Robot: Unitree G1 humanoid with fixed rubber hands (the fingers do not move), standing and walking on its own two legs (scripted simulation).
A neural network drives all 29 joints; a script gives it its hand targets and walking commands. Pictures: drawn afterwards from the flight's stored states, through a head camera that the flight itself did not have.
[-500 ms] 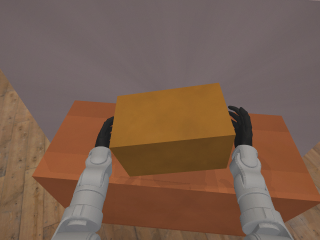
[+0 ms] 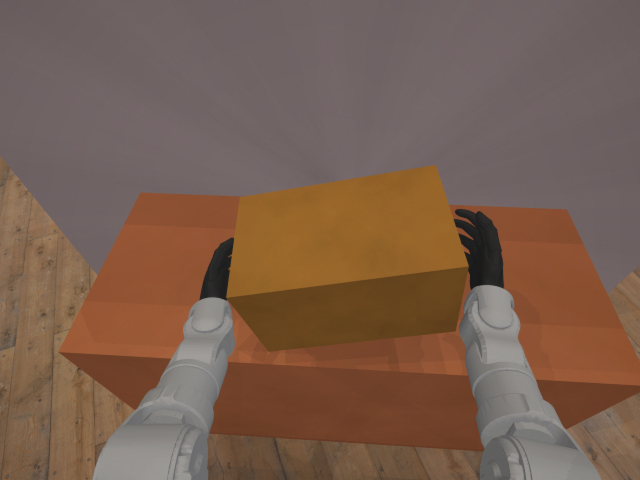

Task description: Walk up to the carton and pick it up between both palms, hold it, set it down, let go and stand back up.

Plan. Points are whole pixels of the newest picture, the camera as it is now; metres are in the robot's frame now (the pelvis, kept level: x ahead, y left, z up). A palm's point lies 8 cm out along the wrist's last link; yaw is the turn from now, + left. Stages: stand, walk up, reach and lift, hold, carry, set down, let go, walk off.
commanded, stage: set down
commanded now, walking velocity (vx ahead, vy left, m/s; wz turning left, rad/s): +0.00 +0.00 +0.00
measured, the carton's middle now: (347, 264) +0.40 -0.03 +0.02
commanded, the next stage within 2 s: none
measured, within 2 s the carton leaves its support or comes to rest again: rests again in 1.52 s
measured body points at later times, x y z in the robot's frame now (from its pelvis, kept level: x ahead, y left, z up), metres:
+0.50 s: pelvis +0.00 +0.01 -0.01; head +0.06 +0.00 +0.44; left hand +0.39 +0.16 -0.02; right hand +0.37 -0.21 +0.02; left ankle +0.00 +0.13 -0.75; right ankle -0.02 -0.12 -0.75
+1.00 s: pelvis +0.00 +0.01 -0.02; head +0.10 -0.01 +0.42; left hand +0.39 +0.15 -0.06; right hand +0.37 -0.22 -0.03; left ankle +0.00 +0.13 -0.75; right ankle -0.02 -0.12 -0.75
